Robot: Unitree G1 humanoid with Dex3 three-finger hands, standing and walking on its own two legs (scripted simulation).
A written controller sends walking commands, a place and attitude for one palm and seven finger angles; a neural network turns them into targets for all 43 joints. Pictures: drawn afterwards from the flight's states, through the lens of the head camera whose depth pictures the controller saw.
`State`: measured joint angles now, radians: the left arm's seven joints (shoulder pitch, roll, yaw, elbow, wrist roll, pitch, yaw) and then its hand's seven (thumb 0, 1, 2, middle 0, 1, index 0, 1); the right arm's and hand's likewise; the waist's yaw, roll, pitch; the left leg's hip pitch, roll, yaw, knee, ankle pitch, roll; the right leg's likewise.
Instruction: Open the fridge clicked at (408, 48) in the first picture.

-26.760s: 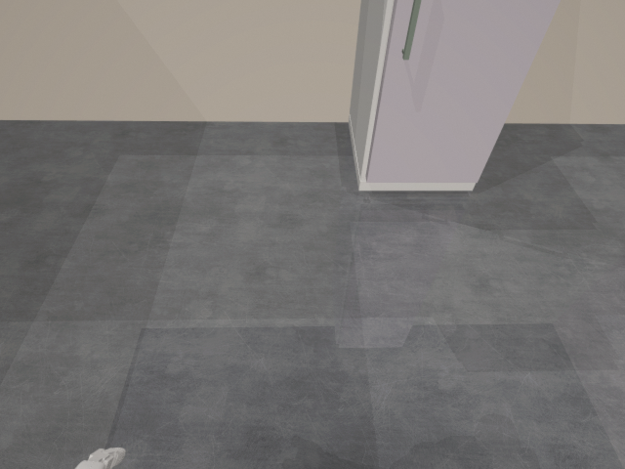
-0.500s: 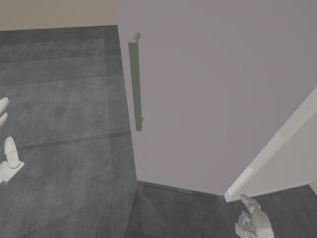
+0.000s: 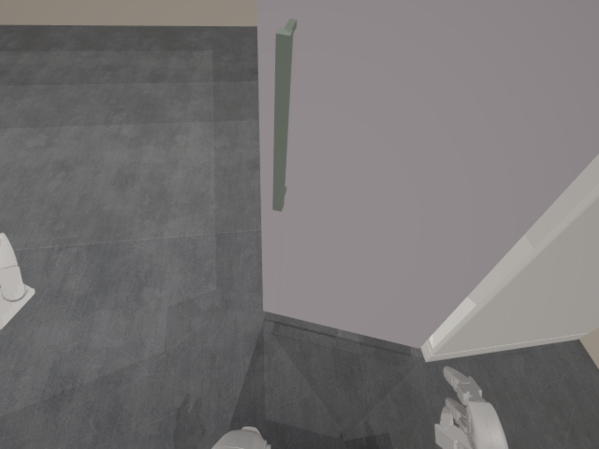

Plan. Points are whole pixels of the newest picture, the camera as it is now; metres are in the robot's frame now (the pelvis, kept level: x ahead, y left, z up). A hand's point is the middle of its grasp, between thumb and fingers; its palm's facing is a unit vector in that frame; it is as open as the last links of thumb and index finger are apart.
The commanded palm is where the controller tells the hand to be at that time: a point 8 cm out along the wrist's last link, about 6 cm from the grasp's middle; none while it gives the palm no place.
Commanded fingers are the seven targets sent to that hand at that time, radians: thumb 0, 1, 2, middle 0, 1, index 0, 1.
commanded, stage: step back with the hand held close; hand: left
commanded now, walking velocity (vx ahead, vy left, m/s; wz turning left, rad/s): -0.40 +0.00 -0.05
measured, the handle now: (283, 132) +0.56 +0.09 +0.10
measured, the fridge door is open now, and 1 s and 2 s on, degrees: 68 68 68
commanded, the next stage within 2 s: stop stepping back and stand still in 0.42 s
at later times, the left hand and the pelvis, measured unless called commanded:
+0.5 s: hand out of the picture +0.12 +0.27 +0.19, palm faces +0.42 -0.82 -0.39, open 7.4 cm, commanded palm +0.07 +0.30 +0.19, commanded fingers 0.00 0.90 0.90 -0.20 -0.30 -0.20 -0.30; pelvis -0.09 +0.01 +0.01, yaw -4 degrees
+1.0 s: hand out of the picture +0.05 +0.31 +0.19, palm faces +0.48 -0.82 -0.31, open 7.4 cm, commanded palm -0.01 +0.33 +0.19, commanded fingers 0.00 0.90 0.90 -0.20 -0.30 -0.20 -0.30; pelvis -0.17 +0.05 +0.01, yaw -4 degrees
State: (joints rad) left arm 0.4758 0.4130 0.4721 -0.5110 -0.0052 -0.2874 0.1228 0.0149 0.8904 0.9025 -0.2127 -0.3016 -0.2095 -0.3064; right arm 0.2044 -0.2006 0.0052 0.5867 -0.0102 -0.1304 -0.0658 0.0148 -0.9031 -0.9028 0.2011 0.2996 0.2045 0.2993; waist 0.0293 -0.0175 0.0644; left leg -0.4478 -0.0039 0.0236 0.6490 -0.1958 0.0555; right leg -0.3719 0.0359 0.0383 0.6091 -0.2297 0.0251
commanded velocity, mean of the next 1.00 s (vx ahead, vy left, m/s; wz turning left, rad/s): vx -0.10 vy -0.02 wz -0.03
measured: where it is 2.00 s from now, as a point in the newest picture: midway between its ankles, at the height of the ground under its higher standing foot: outside the picture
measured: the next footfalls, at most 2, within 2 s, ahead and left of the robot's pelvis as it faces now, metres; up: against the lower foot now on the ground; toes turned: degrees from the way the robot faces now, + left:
right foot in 0.50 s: -0.14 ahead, -0.04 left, +0.00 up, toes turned -4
left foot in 0.60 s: +0.06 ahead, +0.07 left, +0.00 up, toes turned -4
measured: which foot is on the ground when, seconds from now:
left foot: down 0.00-0.52, up 0.54-0.58, down 0.60-0.78, up 0.80-0.96, down 0.98-1.00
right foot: down 0.00-0.20, up 0.22-0.48, down 0.50-1.00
